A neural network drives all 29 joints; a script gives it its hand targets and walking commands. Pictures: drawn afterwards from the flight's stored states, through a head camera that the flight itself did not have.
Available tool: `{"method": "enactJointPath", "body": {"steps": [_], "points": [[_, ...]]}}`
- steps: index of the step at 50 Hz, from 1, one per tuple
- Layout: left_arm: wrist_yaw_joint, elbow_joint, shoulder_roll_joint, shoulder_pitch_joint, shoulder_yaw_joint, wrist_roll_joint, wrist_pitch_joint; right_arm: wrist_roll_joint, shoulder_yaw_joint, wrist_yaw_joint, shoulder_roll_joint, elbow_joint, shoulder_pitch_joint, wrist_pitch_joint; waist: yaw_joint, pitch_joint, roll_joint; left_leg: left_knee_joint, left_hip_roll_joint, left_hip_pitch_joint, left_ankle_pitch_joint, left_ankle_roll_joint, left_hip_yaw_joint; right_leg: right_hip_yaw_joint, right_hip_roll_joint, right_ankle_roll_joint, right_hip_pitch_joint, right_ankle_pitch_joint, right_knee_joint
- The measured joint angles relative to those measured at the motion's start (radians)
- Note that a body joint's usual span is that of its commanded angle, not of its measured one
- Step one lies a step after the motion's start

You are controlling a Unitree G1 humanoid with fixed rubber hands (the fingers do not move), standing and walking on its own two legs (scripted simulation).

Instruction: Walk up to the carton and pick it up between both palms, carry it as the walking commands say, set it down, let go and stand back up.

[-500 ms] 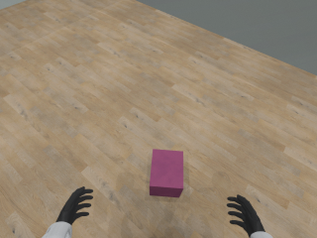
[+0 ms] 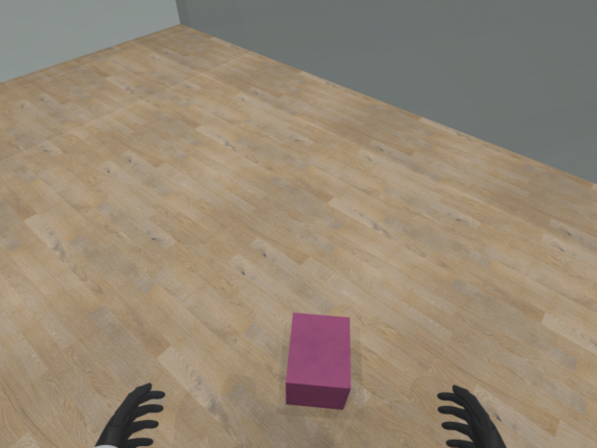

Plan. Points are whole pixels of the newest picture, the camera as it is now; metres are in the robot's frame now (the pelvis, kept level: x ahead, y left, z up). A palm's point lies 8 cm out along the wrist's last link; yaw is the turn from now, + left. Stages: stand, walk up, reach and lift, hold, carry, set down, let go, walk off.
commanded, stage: stand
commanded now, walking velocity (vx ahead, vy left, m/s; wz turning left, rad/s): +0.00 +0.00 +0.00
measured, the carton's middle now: (317, 360) +0.51 -0.06 -0.67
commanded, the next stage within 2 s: none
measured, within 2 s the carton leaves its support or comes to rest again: neither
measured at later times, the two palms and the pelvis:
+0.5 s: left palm out of the picture +0.13 +0.28 -0.09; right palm out of the picture +0.14 -0.30 -0.10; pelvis +0.02 -0.02 +0.00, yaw +1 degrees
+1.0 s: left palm out of the picture +0.10 +0.29 -0.09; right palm out of the picture +0.11 -0.31 -0.10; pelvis +0.01 -0.02 +0.01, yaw +2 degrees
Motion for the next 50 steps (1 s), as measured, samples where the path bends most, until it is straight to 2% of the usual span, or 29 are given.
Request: {"method": "enactJointPath", "body": {"steps": [6,17,50], "points": [[0.021,0.136,0.062,-0.007,0.029,0.016,-0.041,-0.012,-0.015,-0.026,-0.059,0.121,-0.012,-0.073,-0.002,-0.023,0.01,0.01,-0.003,-0.038,-0.006,-0.002,-0.004,-0.005,-0.003,-0.005,-0.044,-0.015,0.025],[0.038,0.254,0.092,-0.034,0.023,0.01,-0.07,-0.01,-0.006,-0.038,-0.099,0.254,-0.014,-0.109,-0.004,-0.024,0.018,-0.032,0.004,-0.007,0.002,-0.012,-0.022,-0.02,0.0,-0.017,-0.016,-0.021,-0.001],[0.033,0.434,0.121,-0.083,0.012,-0.004,-0.08,-0.003,0.025,-0.044,-0.13,0.414,-0.017,-0.135,0.005,-0.018,0.002,-0.126,0.009,0.064,0.061,-0.017,-0.033,-0.027,-0.001,-0.023,0.058,0.034,-0.092]]}}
